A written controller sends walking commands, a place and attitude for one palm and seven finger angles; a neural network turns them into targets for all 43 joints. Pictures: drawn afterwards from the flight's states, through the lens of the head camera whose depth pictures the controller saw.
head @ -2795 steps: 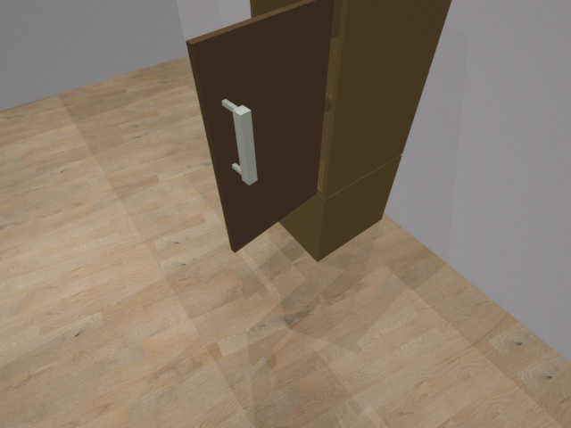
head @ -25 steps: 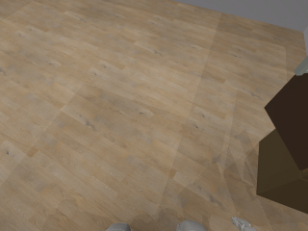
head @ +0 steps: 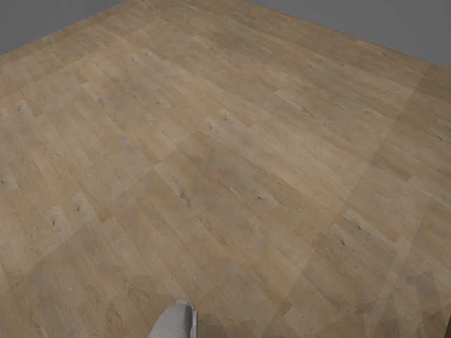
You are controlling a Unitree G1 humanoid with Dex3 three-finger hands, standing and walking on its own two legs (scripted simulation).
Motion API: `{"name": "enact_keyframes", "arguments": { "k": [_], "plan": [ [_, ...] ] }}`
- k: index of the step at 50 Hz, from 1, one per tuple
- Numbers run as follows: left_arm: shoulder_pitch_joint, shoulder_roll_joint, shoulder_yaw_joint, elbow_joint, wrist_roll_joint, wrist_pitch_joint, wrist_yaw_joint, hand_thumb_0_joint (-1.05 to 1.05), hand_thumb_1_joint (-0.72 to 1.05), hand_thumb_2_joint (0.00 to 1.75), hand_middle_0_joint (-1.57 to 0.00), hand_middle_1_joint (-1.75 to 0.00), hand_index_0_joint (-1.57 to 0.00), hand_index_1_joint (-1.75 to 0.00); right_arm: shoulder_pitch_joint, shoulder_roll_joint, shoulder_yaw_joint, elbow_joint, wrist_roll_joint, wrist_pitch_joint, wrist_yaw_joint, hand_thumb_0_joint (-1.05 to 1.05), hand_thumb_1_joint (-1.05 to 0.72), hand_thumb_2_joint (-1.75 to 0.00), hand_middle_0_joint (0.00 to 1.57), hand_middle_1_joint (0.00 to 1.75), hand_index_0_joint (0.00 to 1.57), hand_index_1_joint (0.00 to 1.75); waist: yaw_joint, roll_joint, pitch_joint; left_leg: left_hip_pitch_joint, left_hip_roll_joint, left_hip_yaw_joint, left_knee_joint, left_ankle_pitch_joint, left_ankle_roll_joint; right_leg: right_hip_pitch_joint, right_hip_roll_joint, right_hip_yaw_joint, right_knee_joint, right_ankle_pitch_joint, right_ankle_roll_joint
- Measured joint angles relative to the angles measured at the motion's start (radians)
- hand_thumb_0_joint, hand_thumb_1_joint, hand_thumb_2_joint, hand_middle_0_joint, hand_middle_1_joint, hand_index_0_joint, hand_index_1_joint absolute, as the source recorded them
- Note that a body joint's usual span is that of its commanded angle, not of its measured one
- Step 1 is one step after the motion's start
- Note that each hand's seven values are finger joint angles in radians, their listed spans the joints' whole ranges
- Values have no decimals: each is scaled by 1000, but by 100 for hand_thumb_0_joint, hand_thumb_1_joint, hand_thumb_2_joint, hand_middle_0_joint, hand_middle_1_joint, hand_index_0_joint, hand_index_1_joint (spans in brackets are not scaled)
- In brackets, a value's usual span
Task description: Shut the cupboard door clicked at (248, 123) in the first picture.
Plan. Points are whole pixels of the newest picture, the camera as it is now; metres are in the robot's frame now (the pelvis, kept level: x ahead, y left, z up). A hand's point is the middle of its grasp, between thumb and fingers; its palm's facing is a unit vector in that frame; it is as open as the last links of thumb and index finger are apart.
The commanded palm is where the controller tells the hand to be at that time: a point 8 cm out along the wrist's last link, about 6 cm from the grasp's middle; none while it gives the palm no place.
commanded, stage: walk to a spot facing it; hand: left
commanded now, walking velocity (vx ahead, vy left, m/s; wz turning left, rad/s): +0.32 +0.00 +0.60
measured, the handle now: out of the picture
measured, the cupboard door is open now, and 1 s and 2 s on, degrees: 29 29 29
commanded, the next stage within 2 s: turn to face it in 0.50 s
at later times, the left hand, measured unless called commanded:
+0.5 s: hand (116, 263) +0.28 +0.27 -0.15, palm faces +0.21 -0.96 -0.20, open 7.4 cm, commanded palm none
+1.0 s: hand (132, 250) +0.32 +0.25 -0.19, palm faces +0.24 -0.95 -0.20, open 7.3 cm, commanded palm none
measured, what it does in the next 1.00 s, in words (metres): walks ahead: left foot, then right foot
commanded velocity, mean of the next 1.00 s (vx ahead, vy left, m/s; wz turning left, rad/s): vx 0.17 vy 0.00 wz -0.01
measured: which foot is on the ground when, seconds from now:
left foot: up 0.00-0.14, down 0.16-0.64, up 0.66-0.94, down 0.96-1.00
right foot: down 0.00-0.16, up 0.18-0.62, down 0.64-0.96, up 0.98-1.00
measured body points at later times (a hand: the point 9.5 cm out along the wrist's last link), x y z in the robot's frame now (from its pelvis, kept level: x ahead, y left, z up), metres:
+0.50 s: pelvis +0.19 +0.05 +0.00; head +0.22 +0.06 +0.45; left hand +0.27 +0.32 -0.14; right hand +0.26 -0.17 -0.15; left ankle +0.15 +0.13 -0.74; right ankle +0.33 -0.10 -0.69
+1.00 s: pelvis +0.35 +0.06 -0.01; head +0.38 +0.08 +0.43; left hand +0.31 +0.30 -0.18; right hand +0.47 -0.16 -0.15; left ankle +0.35 +0.17 -0.75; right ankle +0.38 -0.06 -0.74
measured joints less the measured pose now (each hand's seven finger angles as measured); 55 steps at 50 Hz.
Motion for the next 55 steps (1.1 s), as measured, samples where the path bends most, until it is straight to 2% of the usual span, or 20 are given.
{"name": "enact_keyframes", "arguments": {
  "k": [5, 7, 8, 9, 11, 13, 15, 20, 24, 28, 32, 35, 37, 39, 42, 46, 48, 51, 53, 55],
  "plan": [
    [56, 3, 1, 36, 1, 4, -1, 1, 90, 90, -20, -30, -20, -29, -80, 8, 17, -19, 0, -9, 10, 1, -91, -90, 20, 30, 19, 30, 41, -19, 47, 60, -12, 65, -253, -33, 39, 69, -29, -67, 41, -82, 42],
    [86, 13, 4, 52, -3, 13, -4, 1, 90, 90, -21, -30, -20, -30, -102, 8, 23, -43, -2, -27, 9, 0, -91, -90, 20, 30, 19, 30, 47, -34, 54, 124, -44, 94, -349, -33, 66, 65, -69, -77, 145, -147, 60],
    [109, 12, 5, 58, -7, 20, -10, 1, 90, 90, -21, -30, -20, -30, -104, -3, 27, -62, -5, -41, 8, 0, -91, -90, 20, 30, 19, 30, 46, -18, 42, 161, -46, 84, -399, -11, 93, 24, -84, -70, 265, -177, 57],
    [113, 16, 7, 63, -10, 35, -16, 1, 90, 90, -21, -30, -20, -30, -108, -7, 24, -75, -6, -58, 1, 0, -91, -90, 20, 30, 19, 30, 37, -8, 39, 149, -44, 76, -376, 66, 110, -43, -88, -22, 438, -206, 50],
    [79, 43, 15, 64, -12, 65, -16, 1, 90, 90, -21, -30, -20, -29, -109, 1, 27, -80, -1, -75, -17, 0, -91, -90, 20, 30, 19, 30, 42, -26, 52, 147, -61, 72, -300, 17, 109, -188, -69, 121, 736, -211, 30],
    [31, 63, 28, 52, -7, 73, -14, 2, 90, 90, -20, -30, -20, -29, -88, 9, 33, -74, 1, -79, -32, 0, -91, -90, 20, 30, 19, 30, 48, -37, 45, 185, -77, 63, -322, -24, 99, -311, -52, 191, 866, -153, 20],
    [-20, 72, 36, 27, -1, 68, -18, 2, 90, 90, -20, -30, -20, -29, -59, 17, 38, -59, 1, -82, -44, 0, -91, -90, 20, 30, 20, 30, 47, -37, 34, 235, -91, 46, -386, -13, 90, -402, -48, 221, 861, -86, 20],
    [-120, 71, 36, -38, 2, 56, -28, 1, 91, 90, -20, -30, -20, -29, 28, 44, 47, -5, 5, -86, -50, 0, -91, -90, 20, 30, 20, 30, 31, -30, -8, 364, -114, 2, -548, 18, 94, -525, -41, 254, 694, 54, 34],
    [-179, 61, 27, -67, -1, 56, -33, 1, 91, 90, -20, -30, -20, -29, 96, 68, 48, 29, 7, -86, -49, 0, -91, -90, 20, 30, 20, 30, 7, -27, -31, 453, -118, -28, -635, 17, 83, -532, -27, 256, 518, 134, 40],
    [-218, 51, 18, -82, -4, 54, -36, 1, 91, 90, -20, -30, -20, -29, 149, 80, 43, 58, 5, -83, -49, 0, -91, -90, 20, 30, 20, 30, -22, -24, -34, 512, -116, -47, -650, -28, 62, -476, 4, 248, 351, 152, 35],
    [-229, 45, 5, -104, -4, 26, -36, 1, 90, 90, -20, -30, -20, -29, 202, 78, 34, 85, 10, -73, -53, 0, -91, -90, 20, 30, 20, 30, -41, -19, -34, 500, -112, -76, -508, -147, 36, -334, 41, 231, 164, 190, 3],
    [-224, 13, -7, -86, -3, -1, -19, 1, 90, 90, -20, -30, -20, -29, 180, 53, 25, 113, 16, -57, -60, 0, -91, -90, 20, 30, 20, 30, -30, 22, -8, 362, -102, -87, -121, -270, 36, -312, 62, 198, 221, 107, -33],
    [-196, -3, -11, -61, -6, 6, -8, 1, 90, 90, -20, -30, -20, -29, 157, 43, 22, 116, 13, -51, -64, 0, -91, -90, 20, 30, 20, 30, -21, 23, -7, 280, -89, -58, 32, -248, 28, -274, 67, 193, 188, 90, -39],
    [-160, -15, -12, -28, -7, 14, 1, 1, 90, 90, -20, -30, -20, -29, 129, 38, 24, 105, 10, -50, -66, 0, -91, -90, 20, 30, 19, 30, -14, 18, -12, 229, -60, -26, 23, -210, 10, -241, 74, 196, 133, 107, -35],
    [-115, -5, 11, 9, -13, 22, 16, -1, 94, 90, -21, -30, -20, -30, 82, 45, 31, 78, 11, -52, -70, 0, -91, -90, 20, 30, 19, 30, 3, 1, -18, 207, -29, -2, -133, -171, -16, -214, 86, 211, 84, 117, -42],
    [-66, 23, 21, 47, -13, 54, 9, -1, 94, 90, -21, -30, -20, -30, 15, 57, 40, 46, 14, -50, -75, 0, -91, -90, 20, 30, 19, 30, 33, -11, -16, 244, -25, -4, -342, -81, -36, -206, 111, 252, 98, 96, -33],
    [-37, 27, 24, 59, -18, 77, 5, 0, 93, 90, -21, -30, -20, -29, -1, 56, 47, 27, 14, -59, -76, 0, -91, -90, 20, 30, 19, 30, 39, -1, -27, 296, -14, -6, -470, 5, -27, -217, 133, 271, 146, 63, -22],
    [-32, 45, 31, 72, -21, 113, -4, 0, 93, 90, -20, -30, -20, -29, -20, 75, 56, 14, 2, -61, -81, 0, -91, -90, 20, 30, 19, 30, 48, -25, -29, 311, -11, 31, -438, -31, 20, -272, 132, 284, 333, -124, -16],
    [-43, 52, 36, 69, -19, 125, -13, 1, 92, 90, -20, -30, -20, -29, -24, 82, 63, 3, -2, -58, -85, 0, -91, -90, 20, 30, 20, 30, 52, -24, -25, 340, 1, 51, -458, -42, 28, -321, 128, 265, 489, -183, -6],
    [-61, 56, 40, 55, -19, 129, -21, 1, 92, 90, -20, -30, -20, -29, -25, 83, 66, -3, -3, -51, -86, 0, -91, -90, 20, 30, 20, 30, 56, -17, -19, 370, 16, 69, -488, -34, 25, -349, 117, 241, 566, -188, 5]
  ]
}}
